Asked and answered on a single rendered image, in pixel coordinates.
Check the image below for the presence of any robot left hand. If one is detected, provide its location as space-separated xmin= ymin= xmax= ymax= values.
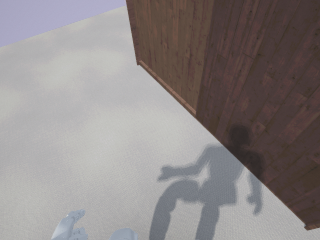
xmin=51 ymin=209 xmax=88 ymax=240

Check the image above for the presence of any robot left thigh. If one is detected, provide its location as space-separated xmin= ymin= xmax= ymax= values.
xmin=108 ymin=228 xmax=138 ymax=240

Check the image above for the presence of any wardrobe door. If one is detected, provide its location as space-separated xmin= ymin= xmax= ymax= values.
xmin=195 ymin=0 xmax=320 ymax=226
xmin=132 ymin=0 xmax=215 ymax=111

